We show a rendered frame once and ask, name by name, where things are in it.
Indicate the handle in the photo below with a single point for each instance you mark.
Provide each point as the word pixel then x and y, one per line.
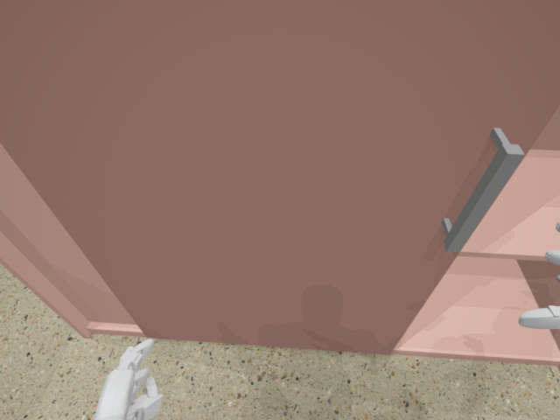
pixel 504 162

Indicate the robot left hand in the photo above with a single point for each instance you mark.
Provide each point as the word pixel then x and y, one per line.
pixel 122 384

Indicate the robot right hand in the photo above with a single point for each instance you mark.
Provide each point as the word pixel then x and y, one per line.
pixel 544 318

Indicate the wardrobe door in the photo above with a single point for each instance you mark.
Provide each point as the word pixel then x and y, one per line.
pixel 30 225
pixel 270 172

